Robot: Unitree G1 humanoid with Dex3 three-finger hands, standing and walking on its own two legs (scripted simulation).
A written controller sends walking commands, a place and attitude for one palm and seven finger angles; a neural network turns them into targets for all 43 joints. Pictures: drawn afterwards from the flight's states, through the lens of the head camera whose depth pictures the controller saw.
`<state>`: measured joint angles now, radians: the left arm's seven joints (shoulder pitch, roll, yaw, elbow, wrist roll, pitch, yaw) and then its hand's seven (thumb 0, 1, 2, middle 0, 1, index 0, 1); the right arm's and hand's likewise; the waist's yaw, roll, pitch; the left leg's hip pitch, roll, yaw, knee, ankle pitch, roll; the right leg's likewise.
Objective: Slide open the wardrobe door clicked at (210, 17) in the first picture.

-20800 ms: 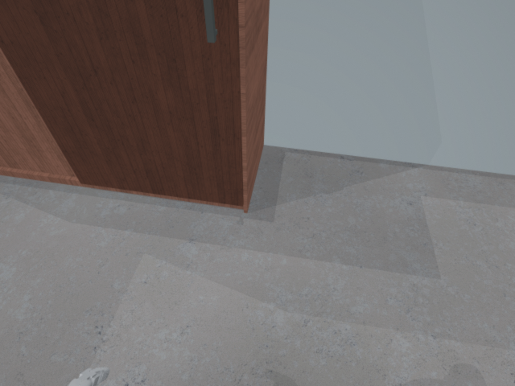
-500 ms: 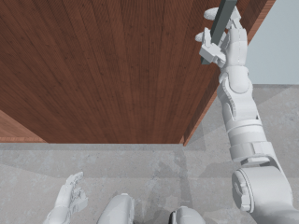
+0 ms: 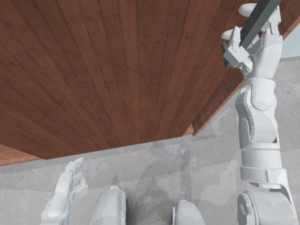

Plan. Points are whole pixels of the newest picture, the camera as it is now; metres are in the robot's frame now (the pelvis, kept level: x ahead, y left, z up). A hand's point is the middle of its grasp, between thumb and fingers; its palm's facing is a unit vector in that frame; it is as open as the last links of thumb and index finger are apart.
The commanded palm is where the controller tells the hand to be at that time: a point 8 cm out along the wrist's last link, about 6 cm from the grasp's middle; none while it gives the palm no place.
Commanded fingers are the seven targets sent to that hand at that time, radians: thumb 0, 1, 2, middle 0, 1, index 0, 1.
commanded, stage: step sideways, sliding the door along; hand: right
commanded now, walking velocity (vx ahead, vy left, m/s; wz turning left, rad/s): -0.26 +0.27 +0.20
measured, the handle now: (242, 28) +0.47 -0.21 +0.18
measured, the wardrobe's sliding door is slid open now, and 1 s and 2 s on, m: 0.08 0.48 0.48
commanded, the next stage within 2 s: stop walking and hold the door there in 1.34 s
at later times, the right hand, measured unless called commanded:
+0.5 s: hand (145, 61) +0.40 -0.01 +0.17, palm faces +0.18 +0.98 +0.03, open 6.7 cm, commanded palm +0.37 +0.03 +0.17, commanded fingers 0.00 -0.90 -0.90 0.45 1.40 0.45 1.40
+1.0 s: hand (23, 78) +0.38 +0.20 +0.17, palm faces -0.13 +0.99 -0.06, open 6.3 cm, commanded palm +0.36 +0.17 +0.17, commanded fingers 0.00 -0.90 -0.90 0.45 1.40 0.45 1.40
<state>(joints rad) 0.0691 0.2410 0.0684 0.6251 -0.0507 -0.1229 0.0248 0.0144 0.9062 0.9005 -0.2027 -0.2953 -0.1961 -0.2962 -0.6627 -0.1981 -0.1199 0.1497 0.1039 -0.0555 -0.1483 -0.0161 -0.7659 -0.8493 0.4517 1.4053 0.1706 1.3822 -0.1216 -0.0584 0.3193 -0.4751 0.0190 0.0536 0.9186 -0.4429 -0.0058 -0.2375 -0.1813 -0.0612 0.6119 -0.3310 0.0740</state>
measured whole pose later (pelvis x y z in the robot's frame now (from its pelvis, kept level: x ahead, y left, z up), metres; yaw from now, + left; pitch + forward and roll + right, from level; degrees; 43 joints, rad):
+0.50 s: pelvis +0.06 +0.12 +0.00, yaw -4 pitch +3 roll +0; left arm 0.09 0.25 0.07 0.55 -0.05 -0.13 0.00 0.02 0.91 0.90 -0.20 -0.30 -0.20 -0.30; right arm -0.28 -0.05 0.07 -0.23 0.05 -0.09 -0.18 0.00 -0.77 -0.82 0.40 1.41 0.11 1.26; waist -0.09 -0.04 0.22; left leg -0.43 -0.04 -0.01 0.77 -0.30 0.03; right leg -0.26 -0.04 -0.12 0.57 -0.24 -0.02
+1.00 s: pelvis +0.05 +0.24 +0.00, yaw +6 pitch +0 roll -3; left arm -0.06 0.19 -0.01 0.59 -0.01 -0.11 0.00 0.02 0.90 0.90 -0.21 -0.30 -0.20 -0.30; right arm -0.12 -0.08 0.14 -0.36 0.04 -0.14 -0.13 -0.01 -0.73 -0.80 0.48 1.41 0.22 1.37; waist -0.05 -0.04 0.26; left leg -0.44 0.01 0.08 0.57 -0.12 0.09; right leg -0.37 -0.02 -0.02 1.09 -0.65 0.06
